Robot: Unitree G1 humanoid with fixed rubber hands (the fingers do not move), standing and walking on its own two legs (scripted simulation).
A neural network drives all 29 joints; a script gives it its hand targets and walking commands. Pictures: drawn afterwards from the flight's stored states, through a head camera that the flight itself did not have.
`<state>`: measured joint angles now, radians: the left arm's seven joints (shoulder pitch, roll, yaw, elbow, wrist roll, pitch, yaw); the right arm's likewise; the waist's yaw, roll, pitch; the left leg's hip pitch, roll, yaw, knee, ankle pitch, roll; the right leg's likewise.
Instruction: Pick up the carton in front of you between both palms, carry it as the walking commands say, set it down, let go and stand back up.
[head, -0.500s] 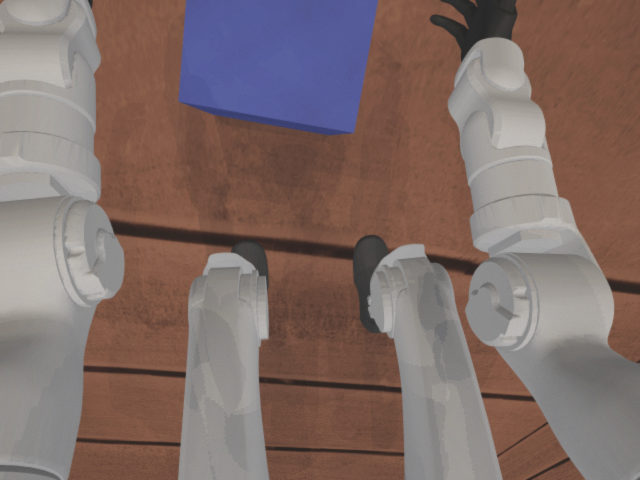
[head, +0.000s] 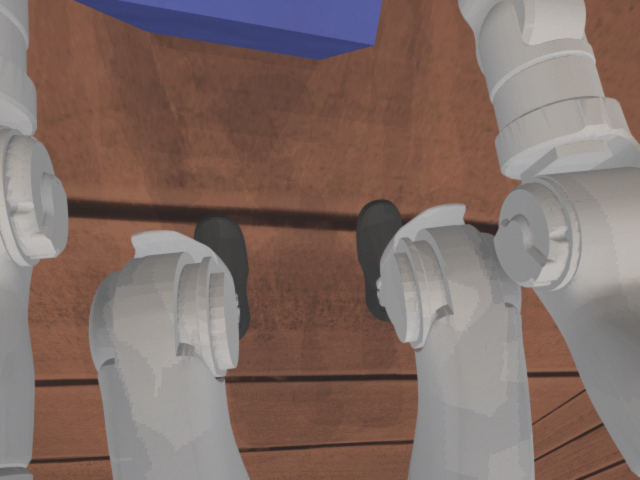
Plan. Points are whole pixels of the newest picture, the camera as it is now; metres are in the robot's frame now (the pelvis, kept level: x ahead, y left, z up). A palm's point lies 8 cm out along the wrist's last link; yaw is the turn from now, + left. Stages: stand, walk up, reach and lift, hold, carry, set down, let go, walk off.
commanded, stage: reach and lift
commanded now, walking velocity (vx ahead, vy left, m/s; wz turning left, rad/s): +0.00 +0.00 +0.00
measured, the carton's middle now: out of the picture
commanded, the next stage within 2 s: none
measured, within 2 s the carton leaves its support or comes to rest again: leaves its support in 0.72 s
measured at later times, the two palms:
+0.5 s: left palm out of the picture +0.57 +0.21 -0.18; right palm out of the picture +0.56 -0.09 -0.18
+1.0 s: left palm out of the picture +0.54 +0.21 -0.07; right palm out of the picture +0.54 -0.09 -0.07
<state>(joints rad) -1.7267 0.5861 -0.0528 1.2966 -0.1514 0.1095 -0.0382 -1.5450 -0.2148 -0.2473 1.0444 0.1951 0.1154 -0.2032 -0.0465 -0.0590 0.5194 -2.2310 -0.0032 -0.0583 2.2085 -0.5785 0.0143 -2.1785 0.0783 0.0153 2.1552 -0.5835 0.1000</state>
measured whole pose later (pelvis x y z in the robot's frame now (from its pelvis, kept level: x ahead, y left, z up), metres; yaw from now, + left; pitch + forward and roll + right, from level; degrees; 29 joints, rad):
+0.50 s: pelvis +0.00 +0.00 +0.00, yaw +0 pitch +34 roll -5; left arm -1.76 0.51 -0.03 1.31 -0.07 0.15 -0.06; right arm -1.60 -0.13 -0.39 1.05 0.05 0.13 -0.20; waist -0.01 -0.05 0.52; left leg -2.23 0.00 -0.06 2.21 -0.58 0.01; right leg -2.18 0.08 0.01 2.16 -0.58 0.09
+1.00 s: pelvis +0.01 -0.01 +0.03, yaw +3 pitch +40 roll -3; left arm -1.36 0.28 0.18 0.89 0.07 0.36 0.00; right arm -1.20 0.01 -0.50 0.67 0.00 0.28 -0.20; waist 0.00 -0.07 0.11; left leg -2.23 -0.05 -0.07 2.08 -0.56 -0.02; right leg -2.18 0.10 0.05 2.06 -0.59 0.10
